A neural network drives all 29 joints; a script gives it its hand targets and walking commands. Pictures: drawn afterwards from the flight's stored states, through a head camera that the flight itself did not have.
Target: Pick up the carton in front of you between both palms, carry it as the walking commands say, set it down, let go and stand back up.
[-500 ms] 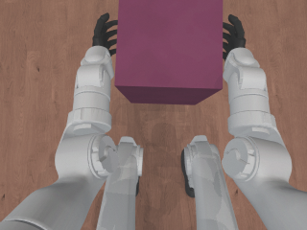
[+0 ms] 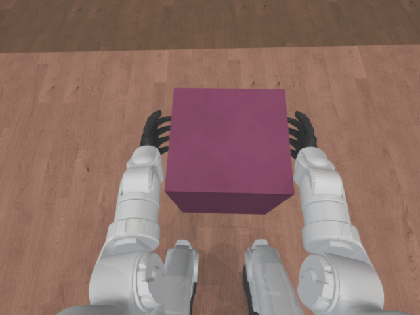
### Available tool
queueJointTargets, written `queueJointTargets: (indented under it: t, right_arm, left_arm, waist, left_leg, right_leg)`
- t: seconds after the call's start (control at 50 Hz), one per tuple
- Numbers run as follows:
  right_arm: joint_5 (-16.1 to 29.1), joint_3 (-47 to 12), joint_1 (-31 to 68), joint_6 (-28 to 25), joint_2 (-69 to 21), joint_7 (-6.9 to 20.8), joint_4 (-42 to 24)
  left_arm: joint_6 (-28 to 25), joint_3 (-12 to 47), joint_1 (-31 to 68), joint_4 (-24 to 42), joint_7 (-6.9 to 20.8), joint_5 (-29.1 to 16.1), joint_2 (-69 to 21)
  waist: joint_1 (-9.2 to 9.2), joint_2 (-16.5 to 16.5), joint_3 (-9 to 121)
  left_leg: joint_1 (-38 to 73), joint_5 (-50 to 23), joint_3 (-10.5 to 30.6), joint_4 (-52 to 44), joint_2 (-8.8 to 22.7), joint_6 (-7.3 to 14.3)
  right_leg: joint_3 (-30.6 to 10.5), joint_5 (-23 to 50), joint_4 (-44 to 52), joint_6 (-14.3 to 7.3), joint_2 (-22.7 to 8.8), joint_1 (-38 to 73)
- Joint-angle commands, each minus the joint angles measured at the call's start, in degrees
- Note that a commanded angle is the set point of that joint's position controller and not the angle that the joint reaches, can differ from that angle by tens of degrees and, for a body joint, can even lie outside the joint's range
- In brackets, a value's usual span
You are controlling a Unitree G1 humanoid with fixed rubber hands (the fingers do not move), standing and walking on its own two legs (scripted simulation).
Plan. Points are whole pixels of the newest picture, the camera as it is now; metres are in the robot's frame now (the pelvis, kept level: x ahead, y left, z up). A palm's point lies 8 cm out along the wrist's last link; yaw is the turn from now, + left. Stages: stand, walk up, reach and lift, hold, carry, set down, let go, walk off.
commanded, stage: reach and lift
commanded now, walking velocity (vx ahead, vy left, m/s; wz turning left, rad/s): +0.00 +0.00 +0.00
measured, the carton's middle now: (226, 160) +0.43 -0.01 -0.10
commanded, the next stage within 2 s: hold in 1.74 s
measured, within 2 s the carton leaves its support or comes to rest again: neither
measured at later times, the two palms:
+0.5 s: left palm (118, 140) +0.37 +0.15 +0.12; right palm (345, 140) +0.37 -0.15 +0.12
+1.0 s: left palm (86, 136) +0.34 +0.15 +0.19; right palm (384, 135) +0.34 -0.15 +0.19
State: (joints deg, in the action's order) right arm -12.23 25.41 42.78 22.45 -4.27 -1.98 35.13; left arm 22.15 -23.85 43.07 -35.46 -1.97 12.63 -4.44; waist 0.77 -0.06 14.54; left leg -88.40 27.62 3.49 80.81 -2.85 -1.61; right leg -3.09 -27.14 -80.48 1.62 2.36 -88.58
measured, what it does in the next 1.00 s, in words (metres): rises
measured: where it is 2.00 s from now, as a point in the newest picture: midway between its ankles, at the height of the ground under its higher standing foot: (220, 304)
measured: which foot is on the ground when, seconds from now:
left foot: down 0.00-1.00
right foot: down 0.00-1.00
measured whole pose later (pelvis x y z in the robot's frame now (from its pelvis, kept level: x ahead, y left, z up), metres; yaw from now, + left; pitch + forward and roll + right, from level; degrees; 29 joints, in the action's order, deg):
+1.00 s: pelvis +0.04 +0.00 +0.17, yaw +0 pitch -4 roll +0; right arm -16.9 19.1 19.7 34.6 -9.4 1.0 23.5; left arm 34.5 -18.5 19.6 -23.1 1.1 17.2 -9.9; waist -0.4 0.1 -1.3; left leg -11.1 13.3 3.7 28.7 -1.0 -0.5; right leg -4.1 -12.8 -28.6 0.7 1.0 -11.4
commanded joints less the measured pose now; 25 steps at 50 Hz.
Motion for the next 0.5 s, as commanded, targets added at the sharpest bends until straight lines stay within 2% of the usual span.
queueJointTargets:
  t: [0.0, 0.14, 0.24, 0.48]
  right_arm:
    - [9.21, -34.29, 30.95, -1.20, -62.57, 14.90, 1.56]
    - [9.26, -37.40, 24.12, -1.48, -63.91, 14.60, -0.80]
    - [8.71, -38.05, 17.81, -0.83, -63.69, 14.49, -1.32]
    - [9.43, -41.68, 6.21, 2.88, -63.36, 14.69, -6.61]
  left_arm:
    - [-1.35, 32.86, 30.17, -1.69, 13.91, -8.87, -62.73]
    - [-1.66, 35.06, 23.48, 0.34, 14.16, -9.00, -63.38]
    - [-0.95, 36.05, 17.66, 1.16, 14.45, -8.58, -63.07]
    - [2.98, 39.69, 6.33, 6.93, 14.95, -9.27, -62.30]
  waist:
    - [-0.24, -0.40, 40.53]
    - [-0.40, 0.84, 35.46]
    - [-0.40, 0.47, 29.05]
    - [-0.64, -0.22, 16.27]
  left_leg:
    - [32.25, -13.69, -3.32, -15.10, -6.72, 0.62]
    - [41.85, -15.60, -1.50, -22.80, -6.03, 1.23]
    - [49.00, -17.26, -0.39, -29.30, -5.28, 1.51]
    - [68.26, -26.43, 1.07, -44.75, -3.75, 1.38]
  right_leg:
    - [3.36, 13.39, 14.33, -0.53, 6.98, 32.76]
    - [1.65, 15.50, 22.34, -0.83, 6.22, 43.54]
    - [0.34, 17.50, 28.85, -1.25, 5.48, 50.82]
    - [-1.66, 26.78, 44.41, -1.44, 3.89, 70.08]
